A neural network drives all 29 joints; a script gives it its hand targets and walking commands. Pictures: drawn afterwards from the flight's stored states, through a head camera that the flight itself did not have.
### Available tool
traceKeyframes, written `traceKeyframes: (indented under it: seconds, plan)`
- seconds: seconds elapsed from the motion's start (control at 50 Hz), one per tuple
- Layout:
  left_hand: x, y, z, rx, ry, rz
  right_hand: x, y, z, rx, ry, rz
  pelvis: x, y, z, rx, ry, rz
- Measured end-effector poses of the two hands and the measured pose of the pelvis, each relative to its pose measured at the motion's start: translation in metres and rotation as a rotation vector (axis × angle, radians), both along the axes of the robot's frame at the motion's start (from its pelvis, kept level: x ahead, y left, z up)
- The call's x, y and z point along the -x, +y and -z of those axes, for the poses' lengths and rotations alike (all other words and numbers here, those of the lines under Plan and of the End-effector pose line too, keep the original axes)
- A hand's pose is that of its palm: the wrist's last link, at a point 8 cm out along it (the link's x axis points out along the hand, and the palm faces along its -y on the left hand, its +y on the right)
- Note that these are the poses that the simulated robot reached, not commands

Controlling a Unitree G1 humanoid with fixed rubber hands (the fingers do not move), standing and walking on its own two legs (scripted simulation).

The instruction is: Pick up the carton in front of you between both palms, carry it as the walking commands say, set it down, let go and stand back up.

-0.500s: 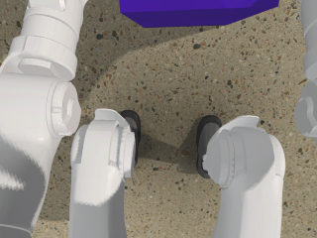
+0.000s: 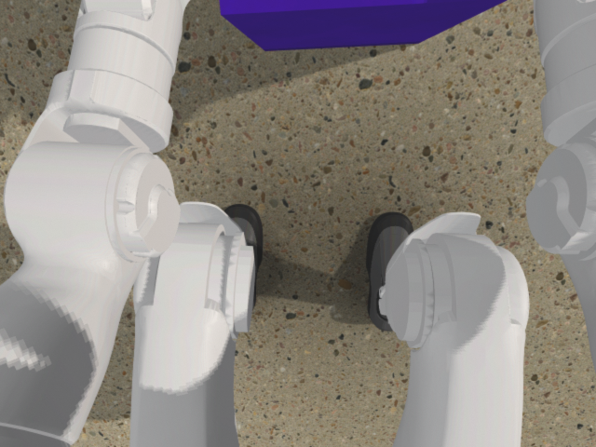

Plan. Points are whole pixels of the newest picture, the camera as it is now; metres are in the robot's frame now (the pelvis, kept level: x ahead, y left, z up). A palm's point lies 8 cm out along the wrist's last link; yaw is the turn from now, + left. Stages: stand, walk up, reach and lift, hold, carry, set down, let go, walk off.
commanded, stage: reach and lift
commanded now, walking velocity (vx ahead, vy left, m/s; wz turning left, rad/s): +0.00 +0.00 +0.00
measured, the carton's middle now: out of the picture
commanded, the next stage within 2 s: none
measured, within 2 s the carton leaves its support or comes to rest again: leaves its support in 0.26 s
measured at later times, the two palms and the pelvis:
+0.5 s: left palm out of the picture +0.54 +0.13 -0.03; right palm out of the picture +0.54 -0.16 -0.03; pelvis +0.00 +0.00 +0.05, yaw -1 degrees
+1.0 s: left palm out of the picture +0.50 +0.14 +0.11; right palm out of the picture +0.50 -0.16 +0.11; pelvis +0.01 +0.00 +0.16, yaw -1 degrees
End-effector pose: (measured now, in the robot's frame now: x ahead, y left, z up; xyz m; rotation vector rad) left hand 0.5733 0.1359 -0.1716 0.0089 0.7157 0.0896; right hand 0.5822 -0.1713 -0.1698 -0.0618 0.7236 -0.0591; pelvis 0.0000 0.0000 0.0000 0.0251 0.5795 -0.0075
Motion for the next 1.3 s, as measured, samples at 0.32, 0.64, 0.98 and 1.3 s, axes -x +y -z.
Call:
traceKeyframes:
  seconds: [0.32,0.64,0.98,1.3]
  plan:
    - [0.005,0.000,-0.034,-0.018,-0.014,-0.068,0.013,0.007,-0.029,-0.012,-0.018,0.055,-0.014,-0.001,-0.005,0.000,0.064,-0.001]
    - [0.051,0.000,-0.192,-0.007,-0.012,-0.055,0.063,0.007,-0.189,-0.023,-0.015,0.079,0.007,0.004,-0.087,0.007,0.175,0.012]
    - [0.069,0.002,-0.276,-0.002,-0.036,-0.056,0.083,0.009,-0.272,-0.039,-0.038,0.096,-0.007,0.005,-0.155,0.012,0.178,0.013]
    - [0.103,0.005,-0.384,0.009,-0.024,-0.058,0.119,0.012,-0.380,-0.049,-0.026,0.113,-0.041,0.004,-0.247,0.018,0.034,0.013]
